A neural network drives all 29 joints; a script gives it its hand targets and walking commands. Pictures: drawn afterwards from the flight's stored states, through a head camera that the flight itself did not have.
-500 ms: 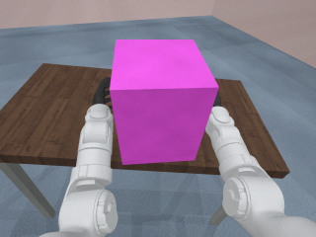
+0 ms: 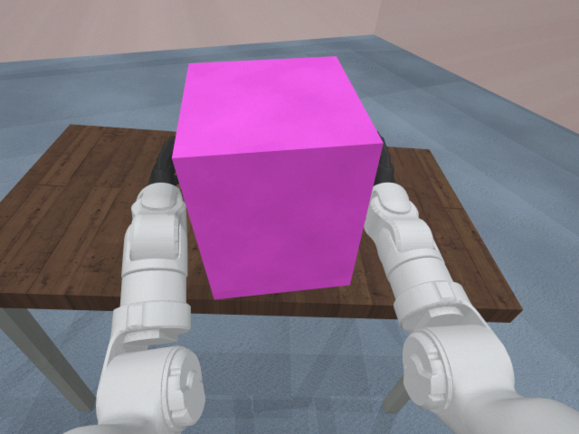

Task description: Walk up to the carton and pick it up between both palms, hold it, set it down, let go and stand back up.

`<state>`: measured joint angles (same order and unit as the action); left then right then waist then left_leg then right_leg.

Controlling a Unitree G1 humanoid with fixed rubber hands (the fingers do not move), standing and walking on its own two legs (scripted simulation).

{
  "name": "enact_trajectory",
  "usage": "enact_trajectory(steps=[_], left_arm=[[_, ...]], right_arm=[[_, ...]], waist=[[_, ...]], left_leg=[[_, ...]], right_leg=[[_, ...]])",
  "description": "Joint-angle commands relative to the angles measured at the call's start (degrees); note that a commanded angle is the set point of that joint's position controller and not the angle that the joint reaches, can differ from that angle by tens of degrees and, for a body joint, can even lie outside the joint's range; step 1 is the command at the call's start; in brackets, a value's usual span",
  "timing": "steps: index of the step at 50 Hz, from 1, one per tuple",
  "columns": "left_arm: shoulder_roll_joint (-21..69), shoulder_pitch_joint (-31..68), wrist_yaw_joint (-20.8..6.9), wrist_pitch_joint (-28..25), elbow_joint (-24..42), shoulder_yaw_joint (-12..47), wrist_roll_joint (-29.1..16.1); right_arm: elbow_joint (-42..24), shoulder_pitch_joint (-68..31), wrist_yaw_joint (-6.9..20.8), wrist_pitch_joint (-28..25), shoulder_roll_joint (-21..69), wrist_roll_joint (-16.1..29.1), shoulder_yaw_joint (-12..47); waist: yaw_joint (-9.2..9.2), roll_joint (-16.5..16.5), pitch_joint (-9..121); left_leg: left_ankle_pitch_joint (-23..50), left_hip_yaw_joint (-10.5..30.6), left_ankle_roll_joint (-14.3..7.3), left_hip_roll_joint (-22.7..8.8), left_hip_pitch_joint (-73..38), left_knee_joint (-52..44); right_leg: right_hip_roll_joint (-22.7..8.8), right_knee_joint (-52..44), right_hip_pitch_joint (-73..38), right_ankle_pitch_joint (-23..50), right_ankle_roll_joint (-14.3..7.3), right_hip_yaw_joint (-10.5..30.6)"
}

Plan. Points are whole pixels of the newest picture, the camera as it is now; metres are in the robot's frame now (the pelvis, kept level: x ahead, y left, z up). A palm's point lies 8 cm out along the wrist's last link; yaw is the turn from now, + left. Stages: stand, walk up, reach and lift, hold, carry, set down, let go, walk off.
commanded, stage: reach and lift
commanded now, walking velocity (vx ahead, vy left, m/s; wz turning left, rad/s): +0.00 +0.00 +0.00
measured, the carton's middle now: (273, 180) +0.40 +0.01 +0.18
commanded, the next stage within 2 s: hold in 0.76 s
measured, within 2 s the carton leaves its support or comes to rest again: neither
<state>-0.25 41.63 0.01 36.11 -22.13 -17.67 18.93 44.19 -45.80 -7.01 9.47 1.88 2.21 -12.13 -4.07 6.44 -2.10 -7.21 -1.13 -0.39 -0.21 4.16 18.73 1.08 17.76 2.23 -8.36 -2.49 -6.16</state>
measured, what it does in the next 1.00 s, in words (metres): stands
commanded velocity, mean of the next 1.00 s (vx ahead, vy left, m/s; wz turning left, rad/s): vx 0.00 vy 0.00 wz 0.00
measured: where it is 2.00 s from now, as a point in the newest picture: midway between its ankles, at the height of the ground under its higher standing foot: outside the picture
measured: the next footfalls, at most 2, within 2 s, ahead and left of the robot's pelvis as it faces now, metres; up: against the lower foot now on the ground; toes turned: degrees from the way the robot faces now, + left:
none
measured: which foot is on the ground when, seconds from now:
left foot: down 0.00-1.00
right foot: down 0.00-1.00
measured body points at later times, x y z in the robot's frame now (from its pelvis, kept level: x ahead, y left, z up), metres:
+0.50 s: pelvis +0.01 +0.02 +0.00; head -0.02 +0.05 +0.45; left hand +0.41 +0.15 +0.18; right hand +0.40 -0.14 +0.19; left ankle +0.04 +0.11 -0.75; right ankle +0.03 -0.09 -0.75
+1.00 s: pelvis +0.00 +0.02 +0.00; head -0.04 +0.05 +0.45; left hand +0.39 +0.16 +0.20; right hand +0.39 -0.14 +0.21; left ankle +0.04 +0.11 -0.75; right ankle +0.03 -0.09 -0.75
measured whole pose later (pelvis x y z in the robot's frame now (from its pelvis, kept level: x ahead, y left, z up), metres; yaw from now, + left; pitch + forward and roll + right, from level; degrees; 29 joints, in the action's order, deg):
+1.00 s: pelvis +0.00 +0.02 +0.00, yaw -1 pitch -11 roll -1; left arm 1.4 39.8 -0.6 43.8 -10.8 -16.6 20.5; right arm 34.5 -43.6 -8.6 15.7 -0.7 8.2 -6.0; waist -5.6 4.2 -4.8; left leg -8.7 -2.1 -1.5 0.2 -0.3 19.3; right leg 0.7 16.4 -2.9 -8.3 -1.4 -5.1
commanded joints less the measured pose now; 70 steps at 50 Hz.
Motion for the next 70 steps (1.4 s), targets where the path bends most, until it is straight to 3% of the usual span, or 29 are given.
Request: enact_trajectory(steps=[1, 3, 5, 6, 9, 12, 16, 19, 22, 26, 28, 29, 31, 36, 38, 39, 40, 41, 45, 48, 49, 52, 53, 57, 58, 62, 64, 69, 70], left_arm=[[28.08, 38.98, -8.25, -3.01, 10.15, 20.49, -6.77], [28.91, 40.03, -8.23, -2.64, 14.10, 22.74, -8.02], [29.71, 38.17, -8.48, -1.72, 11.53, 23.28, -7.40], [28.98, 37.04, -8.62, -1.04, 11.08, 21.76, -6.50], [28.94, 38.58, -8.73, -0.67, 13.98, 22.90, -6.65], [28.75, 36.99, -8.70, -0.15, 11.86, 20.86, -5.56], [29.70, 37.03, -7.24, -1.21, 15.58, 23.45, -7.67], [29.36, 36.63, -7.43, -0.52, 11.77, 21.02, -6.80], [29.73, 36.66, -7.20, 0.06, 13.43, 22.10, -6.94], [29.44, 35.70, -7.42, 0.41, 19.48, 24.97, -8.65], [28.47, 34.27, -8.44, 1.26, 15.08, 21.75, -7.07], [29.11, 33.66, -8.88, 1.34, 17.55, 22.86, -7.09], [29.24, 34.10, -9.31, 1.26, 21.31, 24.56, -8.21], [29.17, 35.51, -9.98, 3.03, 22.24, 24.75, -7.59], [29.65, 38.49, -9.68, 2.64, 24.75, 27.18, -9.23], [30.34, 38.64, -9.45, 2.77, 25.16, 27.70, -9.40], [29.70, 38.69, -9.40, 3.18, 21.31, 25.70, -7.87], [29.16, 37.74, -9.52, 3.16, 21.72, 25.44, -8.02], [29.32, 36.36, -8.86, 3.70, 18.04, 23.97, -7.54], [28.97, 37.97, -8.59, 3.50, 18.73, 23.45, -7.85], [29.86, 38.32, -8.39, 3.11, 20.49, 24.56, -8.79], [27.94, 37.68, -9.03, 3.72, 16.28, 20.30, -6.65], [27.86, 37.48, -9.18, 3.93, 15.42, 19.83, -6.42], [29.23, 39.57, -9.02, 3.07, 16.70, 21.25, -7.93], [28.75, 39.81, -8.99, 3.17, 15.78, 21.60, -8.06], [28.74, 40.43, -8.78, 3.14, 16.33, 21.94, -8.22], [27.89, 41.55, -9.16, 3.51, 16.68, 21.00, -7.42], [26.34, 39.99, -10.23, 4.57, 14.03, 19.13, -6.92], [27.89, 42.84, -10.14, 3.80, 19.25, 22.02, -8.41]], right_arm=[[-12.50, -40.82, 5.95, -2.23, 23.32, 2.44, 15.92], [-14.32, -40.45, 5.96, -2.38, 23.42, 3.43, 16.90], [-16.61, -42.58, 5.96, -2.17, 21.88, 3.80, 16.73], [-15.97, -41.34, 5.99, -1.74, 22.00, 3.96, 16.89], [-15.96, -40.61, 5.63, -1.19, 21.65, 4.00, 17.29], [-17.69, -42.01, 6.12, -1.07, 21.04, 4.40, 17.43], [-23.67, -44.96, 6.18, -2.19, 23.14, 7.07, 22.16], [-19.28, -43.53, 6.33, -1.19, 22.77, 4.83, 20.09], [-18.56, -43.35, 6.46, -0.77, 22.52, 6.56, 20.74], [-22.96, -41.71, 4.87, -0.34, 23.31, 9.36, 24.76], [-23.17, -41.55, 3.87, 0.74, 23.07, 8.72, 24.89], [-25.62, -41.41, 3.50, 0.86, 23.68, 8.89, 25.97], [-25.37, -40.34, 3.07, 1.54, 23.86, 9.71, 26.71], [-22.99, -37.49, 3.01, 3.87, 21.72, 9.40, 23.57], [-24.70, -37.02, 3.17, 4.02, 22.09, 9.14, 23.23], [-25.62, -39.11, 3.46, 3.98, 22.47, 10.11, 24.12], [-22.48, -38.64, 3.72, 4.58, 21.37, 9.20, 22.41], [-24.03, -39.11, 3.89, 4.31, 22.24, 9.11, 22.24], [-23.20, -40.92, 4.02, 4.37, 21.35, 9.31, 22.81], [-22.69, -41.85, 4.36, 4.08, 23.81, 8.90, 23.71], [-22.91, -42.34, 4.54, 3.73, 24.11, 9.72, 24.62], [-22.49, -44.18, 4.39, 4.32, 23.58, 9.02, 24.12], [-22.53, -44.63, 4.30, 4.38, 24.19, 9.58, 24.04], [-21.94, -44.93, 3.97, 4.02, 24.75, 9.86, 24.04], [-22.62, -45.81, 4.02, 3.98, 25.18, 9.83, 23.66], [-21.03, -44.26, 3.97, 4.94, 25.78, 9.93, 23.55], [-19.29, -44.29, 3.79, 5.56, 25.04, 9.55, 22.57], [-18.73, -43.81, 3.53, 6.61, 24.46, 9.31, 20.88], [-21.54, -45.27, 3.58, 6.22, 25.45, 10.06, 22.78]], waist=[[-1.69, -9.16, 25.05], [-2.31, -9.37, 25.85], [-3.13, -9.49, 22.95], [-2.12, -9.47, 21.76], [-3.81, -9.50, 23.08], [-2.01, -8.57, 21.60], [0.42, -7.47, 29.34], [-0.33, -7.81, 23.70], [-0.70, -6.98, 23.81], [-1.71, -8.25, 30.93], [-1.48, -5.34, 25.71], [-0.62, -6.25, 26.13], [-1.37, -5.43, 26.71], [-3.65, -9.25, 20.73], [-4.93, -9.47, 23.43], [-4.37, -10.46, 24.85], [-4.94, -10.58, 20.01], [-3.66, -10.21, 19.79], [-3.08, -9.30, 19.43], [-1.11, -8.60, 21.68], [-1.55, -8.97, 23.98], [-0.12, -4.56, 21.04], [0.53, -5.16, 21.00], [-0.74, -6.68, 24.35], [-0.04, -7.30, 23.95], [-0.79, -6.12, 22.32], [-2.12, -6.70, 21.19], [-0.95, -8.29, 18.96], [-1.57, -8.57, 23.39]], left_leg=[[6.28, -1.56, 1.22, 1.66, -6.94, -1.53], [8.16, -1.33, 1.69, 0.97, -9.38, -1.73], [7.94, -0.71, 1.76, 1.30, -9.28, -1.27], [6.86, -0.92, 1.38, 1.12, -8.78, -1.79], [8.36, -0.87, 2.04, 0.84, -11.43, -1.51], [5.58, -0.74, 1.25, 0.59, -8.94, -2.82], [11.71, -0.52, 1.33, 0.73, -10.03, -0.24], [6.95, -1.04, 0.73, 0.58, -9.46, -2.25], [7.57, -1.13, 0.85, 0.73, -9.18, -2.33], [19.04, -0.79, 2.28, 1.35, -14.34, 1.83], [13.81, -0.72, 1.12, 1.87, -10.49, 0.13], [13.38, -1.26, 1.11, 1.90, -10.30, 0.12], [16.72, -0.28, 1.69, 1.94, -11.23, 0.51], [13.24, -0.46, 2.54, 1.31, -12.17, -0.58], [13.83, -0.19, 2.81, 1.03, -13.60, -0.41], [15.33, 0.10, 2.90, 0.70, -14.35, -0.04], [12.97, 0.22, 2.52, 0.79, -12.79, -0.90], [11.35, -0.29, 2.67, 0.94, -12.26, -1.55], [10.42, -0.03, 1.84, 0.57, -10.26, -1.65], [6.62, -1.01, 1.02, 0.82, -8.52, -3.20], [8.47, -0.30, 0.99, 0.54, -9.61, -2.02], [6.58, -1.26, 0.04, 1.16, -8.91, -3.12], [5.66, -1.76, -0.22, 1.34, -8.76, -2.84], [7.85, -1.85, 0.23, 1.36, -9.71, -2.41], [7.14, -1.49, 0.34, 1.29, -9.06, -2.45], [3.93, -1.57, -0.25, 1.81, -8.16, -3.02], [3.05, -1.62, -0.28, 2.06, -7.67, -2.89], [-0.45, -1.86, -0.70, 1.93, -3.81, -4.50], [1.14, -1.56, -0.21, 1.88, -5.49, -3.84]], right_leg=[[-0.47, -1.96, -6.50, 9.57, 4.94, 1.39], [0.25, -2.29, -5.75, 9.24, 4.47, 0.89], [0.34, -3.12, -5.21, 7.38, 4.30, 0.12], [0.07, -3.35, -4.77, 6.24, 4.14, 0.72], [0.52, -3.03, -4.51, 6.83, 3.76, -0.04], [0.46, -3.65, -5.87, 3.88, 3.77, 0.45], [0.93, -1.86, -8.57, 10.88, 3.74, 1.22], [1.00, -3.63, -5.31, 4.01, 3.89, 0.09], [1.04, -3.47, -6.66, 6.04, 3.50, 0.81], [1.35, -1.31, -9.90, 18.31, 4.32, 0.95], [0.60, -2.05, -10.72, 17.62, 4.85, 1.48], [0.27, -2.29, -11.33, 18.22, 5.13, 1.19], [0.74, -1.14, -11.79, 19.59, 4.88, 1.49], [1.53, -3.26, -6.24, 8.72, 4.15, 0.23], [1.54, -3.30, -6.17, 9.13, 3.65, 0.25], [1.55, -2.58, -5.99, 8.93, 3.55, 0.06], [1.32, -3.88, -4.15, 5.62, 3.28, 0.50], [1.64, -4.05, -4.94, 5.33, 3.32, 0.54], [1.49, -4.02, -6.17, 4.84, 3.24, 0.66], [1.32, -3.62, -7.11, 3.35, 3.58, 0.74], [1.34, -3.33, -7.57, 5.75, 2.98, 0.65], [1.23, -4.63, -7.50, 4.12, 3.95, 1.17], [1.32, -4.58, -7.79, 4.07, 4.05, 1.35], [1.32, -3.84, -7.67, 6.09, 4.06, 0.96], [1.28, -4.04, -7.05, 4.85, 3.76, 1.40], [0.16, -4.13, -6.39, 2.89, 4.16, 1.74], [0.29, -4.33, -6.20, 2.73, 4.46, 1.32], [-0.03, -4.50, -5.73, 0.24, 4.58, 2.23], [0.45, -3.64, -8.31, 1.73, 4.58, 1.10]])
